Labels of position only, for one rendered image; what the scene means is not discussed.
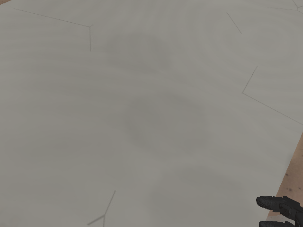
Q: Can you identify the right robot hand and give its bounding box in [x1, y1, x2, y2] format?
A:
[256, 196, 303, 227]

